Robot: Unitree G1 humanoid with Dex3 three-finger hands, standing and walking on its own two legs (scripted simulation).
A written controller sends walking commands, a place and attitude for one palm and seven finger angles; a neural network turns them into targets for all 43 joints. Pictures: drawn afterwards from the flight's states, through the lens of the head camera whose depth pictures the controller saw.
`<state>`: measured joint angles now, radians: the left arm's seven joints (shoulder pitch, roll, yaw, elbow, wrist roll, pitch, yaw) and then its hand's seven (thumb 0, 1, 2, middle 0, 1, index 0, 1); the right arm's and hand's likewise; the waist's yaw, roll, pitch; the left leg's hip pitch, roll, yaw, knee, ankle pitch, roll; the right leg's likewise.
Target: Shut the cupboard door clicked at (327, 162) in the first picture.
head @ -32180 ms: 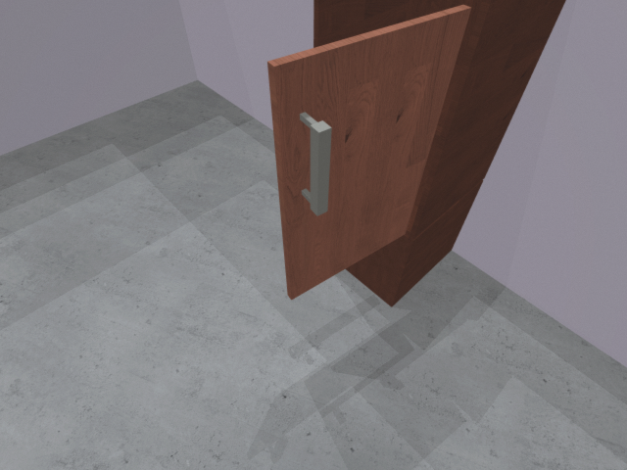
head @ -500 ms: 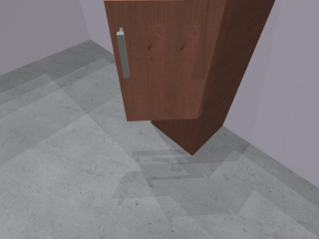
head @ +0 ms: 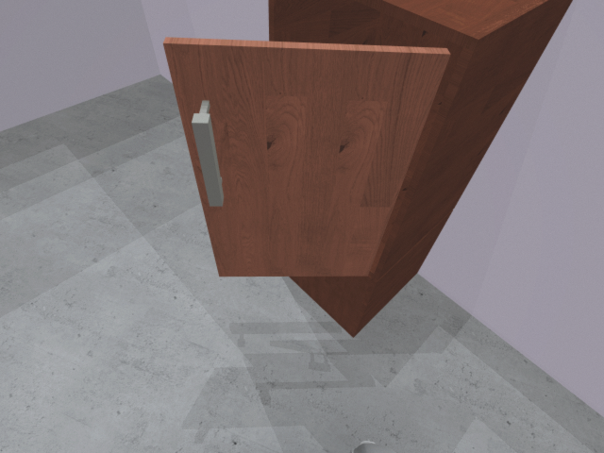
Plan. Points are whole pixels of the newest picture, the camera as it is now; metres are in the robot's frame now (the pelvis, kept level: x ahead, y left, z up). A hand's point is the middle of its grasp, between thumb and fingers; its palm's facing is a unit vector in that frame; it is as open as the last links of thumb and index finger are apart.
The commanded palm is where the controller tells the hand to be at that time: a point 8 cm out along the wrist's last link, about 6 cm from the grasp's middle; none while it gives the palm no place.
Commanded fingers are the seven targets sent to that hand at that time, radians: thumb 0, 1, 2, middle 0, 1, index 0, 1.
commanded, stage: come to a stop and stand still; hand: left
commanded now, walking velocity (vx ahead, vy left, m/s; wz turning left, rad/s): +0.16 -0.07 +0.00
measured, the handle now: (211, 156) +0.53 +0.18 +0.07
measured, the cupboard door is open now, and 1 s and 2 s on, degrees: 48 48 48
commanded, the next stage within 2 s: look again from close up in 1.70 s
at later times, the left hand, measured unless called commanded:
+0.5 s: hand out of the picture +0.15 +0.17 -0.18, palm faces +0.07 -0.97 -0.25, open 7.3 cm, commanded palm none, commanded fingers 0.00 0.90 0.90 -0.20 -0.30 -0.20 -0.30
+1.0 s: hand out of the picture +0.09 +0.19 -0.18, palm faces +0.00 -0.98 -0.19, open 7.4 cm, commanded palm none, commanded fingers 0.00 0.90 0.90 -0.20 -0.30 -0.20 -0.30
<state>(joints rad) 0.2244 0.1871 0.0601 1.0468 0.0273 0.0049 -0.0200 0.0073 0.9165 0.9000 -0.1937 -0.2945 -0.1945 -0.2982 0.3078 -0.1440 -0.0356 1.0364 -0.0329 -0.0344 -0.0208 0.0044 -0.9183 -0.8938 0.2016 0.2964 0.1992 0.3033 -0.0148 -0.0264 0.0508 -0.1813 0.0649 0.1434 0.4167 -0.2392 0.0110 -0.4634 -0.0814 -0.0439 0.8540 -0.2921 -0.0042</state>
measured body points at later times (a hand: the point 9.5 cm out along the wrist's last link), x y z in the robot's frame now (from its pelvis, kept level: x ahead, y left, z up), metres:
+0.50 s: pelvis +0.09 -0.02 -0.01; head +0.13 -0.02 +0.44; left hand +0.14 +0.23 -0.16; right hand +0.21 -0.28 -0.14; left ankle +0.10 +0.10 -0.70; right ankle +0.12 -0.16 -0.74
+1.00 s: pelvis +0.05 +0.00 +0.00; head +0.09 +0.02 +0.45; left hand +0.09 +0.24 -0.17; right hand +0.06 -0.25 -0.14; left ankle +0.11 +0.11 -0.74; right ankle +0.01 -0.16 -0.71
